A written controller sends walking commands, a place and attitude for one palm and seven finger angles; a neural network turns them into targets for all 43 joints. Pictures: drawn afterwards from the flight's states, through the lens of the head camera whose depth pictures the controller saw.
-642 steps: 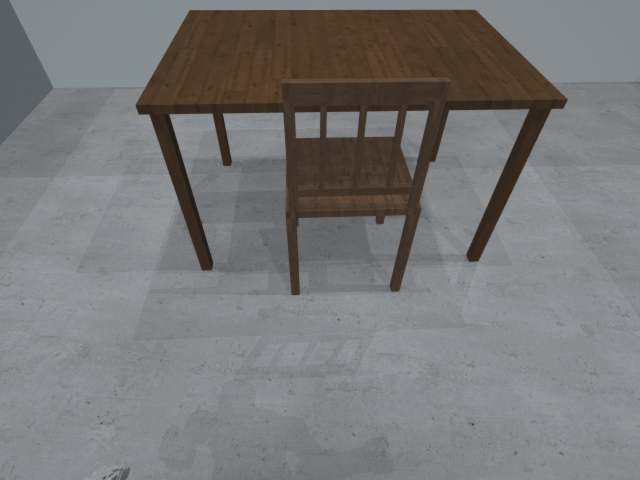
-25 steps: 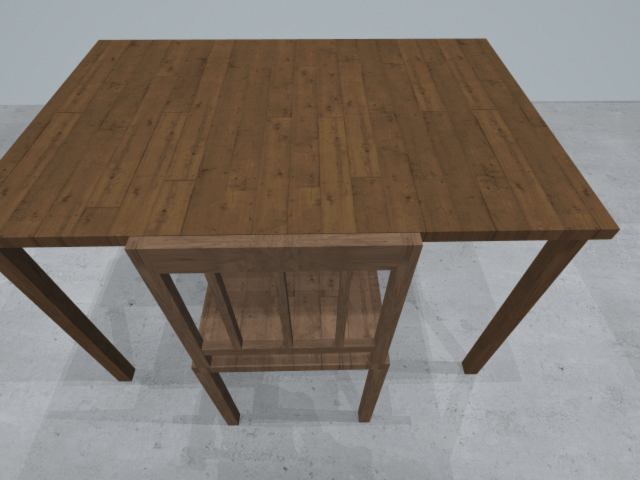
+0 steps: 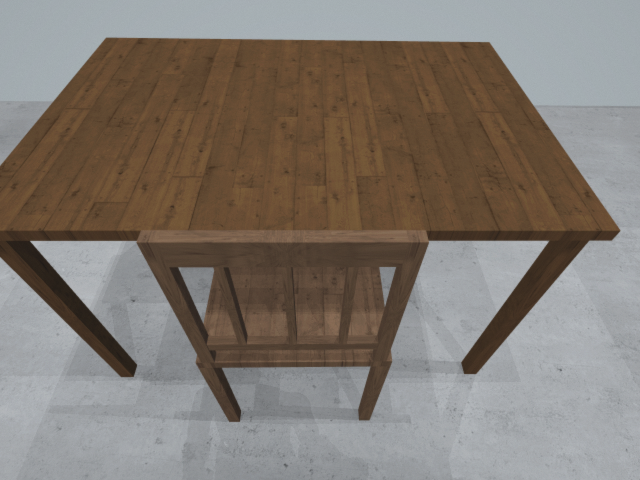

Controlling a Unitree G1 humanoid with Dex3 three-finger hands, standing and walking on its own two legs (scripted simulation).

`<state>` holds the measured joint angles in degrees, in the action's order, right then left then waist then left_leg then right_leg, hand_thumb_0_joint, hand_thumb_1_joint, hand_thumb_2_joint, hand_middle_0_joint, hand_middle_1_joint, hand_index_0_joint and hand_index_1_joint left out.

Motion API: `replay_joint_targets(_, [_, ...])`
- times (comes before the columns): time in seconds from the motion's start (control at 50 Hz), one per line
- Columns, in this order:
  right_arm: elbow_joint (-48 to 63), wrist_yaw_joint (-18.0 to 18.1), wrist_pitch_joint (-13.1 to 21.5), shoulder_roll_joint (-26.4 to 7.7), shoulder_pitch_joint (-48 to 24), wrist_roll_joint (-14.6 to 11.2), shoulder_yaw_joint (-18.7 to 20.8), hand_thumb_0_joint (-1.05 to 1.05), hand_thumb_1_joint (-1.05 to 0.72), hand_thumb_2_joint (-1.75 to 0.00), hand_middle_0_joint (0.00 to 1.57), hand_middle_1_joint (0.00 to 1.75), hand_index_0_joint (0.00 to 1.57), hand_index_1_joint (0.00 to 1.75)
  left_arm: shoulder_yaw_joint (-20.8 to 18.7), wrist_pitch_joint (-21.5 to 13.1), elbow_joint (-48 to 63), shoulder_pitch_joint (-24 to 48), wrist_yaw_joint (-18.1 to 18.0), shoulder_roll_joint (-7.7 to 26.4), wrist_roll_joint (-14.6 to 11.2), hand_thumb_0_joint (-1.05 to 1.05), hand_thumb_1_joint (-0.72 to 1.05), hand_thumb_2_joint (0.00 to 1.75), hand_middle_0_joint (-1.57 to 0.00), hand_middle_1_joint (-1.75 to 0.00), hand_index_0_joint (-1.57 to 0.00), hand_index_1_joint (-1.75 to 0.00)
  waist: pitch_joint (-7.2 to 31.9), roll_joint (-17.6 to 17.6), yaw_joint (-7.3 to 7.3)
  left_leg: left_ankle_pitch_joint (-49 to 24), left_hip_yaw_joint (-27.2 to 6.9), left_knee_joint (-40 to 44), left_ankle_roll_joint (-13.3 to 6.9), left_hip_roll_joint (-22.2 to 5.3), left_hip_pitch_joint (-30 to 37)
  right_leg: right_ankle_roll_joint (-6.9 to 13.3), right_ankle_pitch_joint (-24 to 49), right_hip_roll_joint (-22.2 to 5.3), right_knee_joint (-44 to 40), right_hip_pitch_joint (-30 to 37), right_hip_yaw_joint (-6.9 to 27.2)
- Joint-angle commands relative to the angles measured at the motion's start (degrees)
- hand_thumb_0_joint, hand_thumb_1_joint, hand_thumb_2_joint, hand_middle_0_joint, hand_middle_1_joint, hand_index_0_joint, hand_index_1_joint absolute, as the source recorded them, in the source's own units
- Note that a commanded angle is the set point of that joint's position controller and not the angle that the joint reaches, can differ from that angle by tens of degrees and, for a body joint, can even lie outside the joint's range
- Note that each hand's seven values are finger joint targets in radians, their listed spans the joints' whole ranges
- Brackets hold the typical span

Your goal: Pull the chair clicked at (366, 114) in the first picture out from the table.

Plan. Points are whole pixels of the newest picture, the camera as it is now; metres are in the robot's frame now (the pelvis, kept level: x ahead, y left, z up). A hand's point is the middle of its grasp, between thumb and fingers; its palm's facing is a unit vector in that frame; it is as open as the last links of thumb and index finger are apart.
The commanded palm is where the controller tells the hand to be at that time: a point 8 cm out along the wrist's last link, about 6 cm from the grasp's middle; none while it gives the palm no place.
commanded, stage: look again from close up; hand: left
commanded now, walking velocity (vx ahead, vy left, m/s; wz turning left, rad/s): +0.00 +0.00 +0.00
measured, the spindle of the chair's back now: (290, 306) +0.41 +0.08 -0.12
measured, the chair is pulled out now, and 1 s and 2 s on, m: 0.00 0.00 0.00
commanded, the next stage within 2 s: raise the hand toward the chair's back in 0.32 s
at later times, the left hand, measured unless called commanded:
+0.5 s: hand out of the picture +0.04 +0.18 -0.14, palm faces +0.16 -0.96 -0.24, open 7.3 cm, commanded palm +0.10 +0.21 -0.07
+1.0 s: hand (181, 479) +0.13 +0.18 -0.05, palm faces +0.28 -0.95 -0.10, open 10.6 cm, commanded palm +0.13 +0.22 -0.06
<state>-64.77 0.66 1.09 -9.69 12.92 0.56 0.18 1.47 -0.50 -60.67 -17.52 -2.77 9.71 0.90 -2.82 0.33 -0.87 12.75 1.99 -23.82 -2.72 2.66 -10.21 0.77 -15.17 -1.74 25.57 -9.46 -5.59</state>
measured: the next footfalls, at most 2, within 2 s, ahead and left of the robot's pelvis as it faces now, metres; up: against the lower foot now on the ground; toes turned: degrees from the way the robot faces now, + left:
none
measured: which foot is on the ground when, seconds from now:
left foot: down 0.00-1.00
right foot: down 0.00-1.00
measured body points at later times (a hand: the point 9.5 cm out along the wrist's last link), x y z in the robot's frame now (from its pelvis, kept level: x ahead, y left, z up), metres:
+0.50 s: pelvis -0.01 -0.01 +0.00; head +0.00 -0.01 +0.45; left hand +0.04 +0.23 -0.12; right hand +0.00 -0.23 -0.16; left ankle +0.00 +0.09 -0.74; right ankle -0.01 -0.11 -0.74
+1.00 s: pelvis -0.03 -0.04 -0.11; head +0.04 -0.02 +0.34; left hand +0.11 +0.23 -0.05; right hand +0.23 -0.25 -0.16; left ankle +0.00 +0.09 -0.74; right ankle -0.01 -0.11 -0.74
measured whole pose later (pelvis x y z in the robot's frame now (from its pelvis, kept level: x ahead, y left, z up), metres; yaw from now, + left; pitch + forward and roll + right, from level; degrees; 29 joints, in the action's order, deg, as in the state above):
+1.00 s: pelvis -0.03 -0.04 -0.11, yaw +1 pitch +16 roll -2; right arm -30.6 1.0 12.5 -13.7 4.4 0.3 2.3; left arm -8.5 -38.2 2.9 -34.0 4.6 10.5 -13.3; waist 8.1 0.6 -3.7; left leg 31.2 -2.6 -71.4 0.7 -1.2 -56.3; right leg 5.4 -33.1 -0.1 69.3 -52.5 -10.3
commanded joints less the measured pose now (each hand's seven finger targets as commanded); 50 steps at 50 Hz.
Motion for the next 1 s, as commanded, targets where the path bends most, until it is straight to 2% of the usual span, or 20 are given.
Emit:
replay_joint_targets(0.0, [1.2, 0.1, 1.0, -4.9, 3.0, -0.2, 0.5, 0.0, -0.9, -0.9, 0.2, 0.3, 0.2, 0.3, -1.1, -1.3, 1.7, -3.5, -0.2, 5.9, -0.2, 0.0, 0.9, 0.9, -0.2, -0.3, -0.2, -0.3, 0.1, -0.6, 0.41, -8.4, -8.3, 4.1, -0.3, -7.6, 0.5, 1.5, 4.7, -5.4, -5.1, -3.0, 7.0])
replay_joint_targets(0.38, [-0.7, 0.3, 1.1, -2.6, 7.0, -0.3, 0.2, 0.0, -0.9, -0.9, 0.2, 0.3, 0.2, 0.3, -1.0, -1.1, 1.6, -5.3, -0.1, 4.4, -0.3, 0.0, 0.9, 0.9, -0.2, -0.3, -0.2, -0.3, -1.7, -0.3, 0.54, -4.2, -7.9, 4.5, -0.2, -7.4, -1.8, 1.9, 1.7, -5.1, -5.5, -4.9, 7.3])
replay_joint_targets(0.4, [4.4, 0.4, 1.0, -4.5, 0.6, -0.4, -0.1, 0.0, -0.9, -0.9, 0.2, 0.3, 0.2, 0.3, -1.4, -2.2, -1.5, -7.7, -1.7, 5.0, 0.6, 0.0, 0.9, 0.9, -0.2, -0.3, -0.2, -0.3, -3.7, 3.0, -1.38, -6.1, -4.9, -6.0, 1.7, -7.9, -6.6, 0.9, 17.8, -7.1, -5.9, -3.6, 9.2])
replay_joint_targets(0.42, [26.5, 2.7, 9.3, -16.1, 1.0, -3.4, 1.9, 0.0, -0.9, -0.9, 0.2, 0.3, 0.2, 0.3, -7.8, -14.4, 86.8, 34.0, -1.5, 17.0, -11.7, 0.0, 0.88, 0.89, -0.2, -0.3, -0.2, -0.3, 25.6, -11.0, 6.68, -7.9, -3.0, 0.2, 1.0, -1.8, 10.0, 1.2, 12.2, -1.2, -0.5, -0.3, 5.4])
replay_joint_targets(0.44, [22.4, 4.9, 13.7, -9.9, -3.1, -3.6, -0.9, 0.0, -0.9, -0.9, 0.2, 0.3, 0.2, 0.3, -12.2, -13.0, 81.4, 23.2, -4.8, 21.3, -8.4, 0.0, 0.85, 0.88, -0.2, -0.29, -0.2, -0.29, 22.2, -13.1, 2.69, -4.7, -1.0, 1.2, 2.0, -4.5, 10.5, 1.0, 4.0, 0.8, 2.9, -2.0, 3.1])
replay_joint_targets(0.46, [21.7, 4.5, 16.7, -11.8, -3.1, -2.6, -0.2, 0.0, -0.9, -0.9, 0.2, 0.3, 0.2, 0.3, -5.5, -11.0, 70.6, 10.4, -6.0, 10.9, -8.0, 0.0, 0.83, 0.87, -0.19, -0.29, -0.19, -0.29, 18.6, -13.2, 2.26, 0.1, -3.0, 2.6, 3.0, -4.4, 5.5, 2.0, -1.6, 1.4, 4.7, -5.1, 0.7])
replay_joint_targets(0.48, [19.5, 3.6, 17.0, -8.3, -1.5, -3.5, -0.1, 0.0, -0.9, -0.9, 0.2, 0.3, 0.2, 0.3, 2.3, -4.4, 52.0, -7.6, -6.4, -3.5, -8.2, 0.0, 0.81, 0.86, -0.19, -0.29, -0.19, -0.29, 7.8, -6.4, 2.95, 4.5, -5.0, 3.0, 2.3, -4.5, -1.9, 1.6, -2.8, 1.1, 5.0, -9.7, -0.2])
replay_joint_targets(0.5, [22.7, 3.4, 17.0, -11.1, -0.5, -4.2, 0.3, 0.0, -0.9, -0.9, 0.2, 0.3, 0.2, 0.3, 2.2, -4.9, 61.9, -1.1, -5.4, -3.2, -11.4, 0.0, 0.78, 0.85, -0.19, -0.28, -0.19, -0.28, 3.7, -5.8, 3.41, 7.3, -6.5, 0.7, 2.0, -3.7, -6.0, 1.0, -2.6, 0.9, 4.6, -10.7, -0.9])
replay_joint_targets(0.52, [25.3, 3.5, 17.7, -12.2, -2.2, -4.0, 0.8, 0.0, -0.9, -0.9, 0.2, 0.3, 0.2, 0.3, 2.2, -7.9, 65.0, 1.9, -4.4, -1.7, -11.3, 0.0, 0.76, 0.84, -0.19, -0.28, -0.19, -0.28, 1.4, -3.1, 4.53, 10.0, -6.9, -2.0, 1.8, -3.5, -8.2, 0.5, -4.7, 0.7, 4.4, -13.9, -0.6])
replay_joint_targets(0.56, [27.6, 3.0, 18.1, -12.7, -2.4, -2.2, 2.1, 0.0, -0.9, -0.9, 0.2, 0.3, 0.2, 0.3, 0.3, -13.8, 56.2, -0.6, -2.7, -2.1, -10.2, 0.0, 0.71, 0.82, -0.18, -0.27, -0.18, -0.27, -1.6, 8.1, 5.09, 11.9, -6.1, -9.5, 2.0, -1.8, -15.7, 0.2, -12.3, 1.0, 6.4, -22.4, -0.5])
replay_joint_targets(0.58, [29.1, 2.6, 18.0, -12.5, -3.1, -1.6, 2.7, 0.0, -0.9, -0.9, 0.2, 0.3, 0.2, 0.3, -0.4, -17.1, 50.1, -6.5, -0.6, -4.4, -11.0, 0.0, 0.69, 0.81, -0.18, -0.27, -0.18, -0.27, -1.7, 15.2, 3.51, 12.7, -5.7, -13.5, 2.4, -1.9, -20.9, 0.2, -16.5, 1.0, 9.3, -27.4, -0.7])
replay_joint_targets(0.62, [32.9, 1.2, 18.1, -11.9, -5.4, -1.0, 3.9, 0.0, -0.9, -0.9, 0.2, 0.3, 0.2, 0.3, -3.1, -25.3, 49.1, -17.4, 5.3, -5.1, -13.6, 0.0, 0.64, 0.79, -0.17, -0.26, -0.17, -0.26, 3.9, 20.8, -1.04, 11.8, -3.7, -19.7, 2.9, -1.5, -28.0, 0.3, -19.7, 0.9, 14.0, -29.7, 1.3])
replay_joint_targets(0.64, [34.0, 0.0, 17.7, -11.6, -6.3, -1.3, 4.5, 0.0, -0.9, -0.9, 0.2, 0.3, 0.2, 0.3, -8.1, -28.9, 46.8, -23.4, 8.4, -1.0, -14.4, 0.0, 0.62, 0.78, -0.17, -0.26, -0.17, -0.26, 5.9, 16.8, -3.55, 10.3, -2.7, -21.6, 3.6, -1.0, -30.1, 1.0, -17.8, 0.6, 15.5, -27.8, 3.1])
replay_joint_targets(0.68, [37.8, -1.7, 16.5, -12.0, -8.5, -1.2, 5.1, 0.0, -0.9, -0.9, 0.2, 0.3, 0.2, 0.3, -12.1, -35.1, 49.5, -24.2, 14.1, 1.7, -16.4, 0.0, 0.57, 0.76, -0.17, -0.25, -0.17, -0.25, 10.5, 11.9, -3.7, 7.7, -1.4, -26.5, 3.7, -0.2, -33.3, 1.3, -10.0, 0.4, 21.3, -25.8, 4.0])
replay_joint_targets(0.7, [39.7, -1.7, 15.6, -11.5, -9.3, -1.4, 5.4, 0.0, -0.9, -0.9, 0.2, 0.3, 0.2, 0.3, -14.2, -35.4, 49.6, -25.8, 14.5, 3.3, -15.7, 0.0, 0.55, 0.75, -0.16, -0.25, -0.16, -0.25, 12.9, 9.8, -4.63, 6.7, -0.2, -27.9, 3.3, 0.1, -35.3, 1.1, -6.8, 0.1, 23.1, -24.4, 4.9])
replay_joint_targets(0.74, [41.7, -1.8, 12.9, -10.7, -10.5, -1.6, 5.4, 0.0, -0.9, -0.9, 0.2, 0.3, 0.2, 0.3, -16.1, -33.0, 51.5, -25.3, 13.1, 5.5, -13.4, 0.0, 0.5, 0.73, -0.16, -0.24, -0.16, -0.24, 14.9, -1.2, -5.98, 5.8, 0.9, -29.1, 3.2, 0.3, -36.7, 1.8, -4.2, 0.2, 26.4, -25.4, 4.9])
replay_joint_targets(0.8, [45.1, -1.2, 11.5, -9.5, -10.0, -1.1, 5.2, 0.0, -0.9, -0.9, 0.2, 0.3, 0.2, 0.3, -15.1, -34.0, 70.7, -13.4, 9.0, 7.2, -12.9, 0.0, 0.43, 0.7, -0.15, -0.23, -0.15, -0.23, 20.0, -7.0, -3.56, 5.4, 0.5, -32.6, 2.0, -0.6, -36.0, 2.0, -4.2, 0.3, 28.2, -28.5, 7.5])
replay_joint_targets(0.86, [42.7, -0.2, 11.6, -8.4, -5.6, -0.1, 5.2, 0.0, -0.9, -0.9, 0.2, 0.3, 0.2, 0.3, -13.8, -41.7, 87.0, -4.9, 4.8, 8.4, -12.3, 0.0, 0.36, 0.67, -0.15, -0.22, -0.15, -0.22, 27.3, -10.7, 0.34, 0.0, -2.0, -36.7, 1.1, -2.4, -32.0, 1.8, 0.4, 1.8, 31.4, -32.8, 7.0])
replay_joint_targets(0.92, [39.9, 0.6, 13.7, -9.5, -5.5, -0.3, 3.9, 0.0, -0.9, -0.9, 0.2, 0.3, 0.2, 0.3, -7.4, -46.2, 85.7, -1.3, 8.0, 5.3, -13.3, 0.0, 0.29, 0.64, -0.14, -0.2, -0.14, -0.2, 24.1, -11.0, 4.59, 3.0, -3.9, -40.5, 0.8, -3.1, -34.3, 1.7, -4.4, 2.1, 31.6, -40.3, 7.3])
replay_joint_targets(0.98, [37.9, 1.6, 15.5, -11.2, -5.0, -1.1, 3.5, 0.0, -0.9, -0.9, 0.2, 0.3, 0.2, 0.3, -4.7, -44.1, 75.7, -2.1, 15.7, 4.4, -15.4, 0.0, 0.22, 0.61, -0.13, -0.19, -0.13, -0.19, 20.6, -2.0, 7.67, 7.9, -4.6, -44.2, 0.5, -3.5, -41.5, 0.6, -7.5, 1.6, 30.2, -40.2, 8.9])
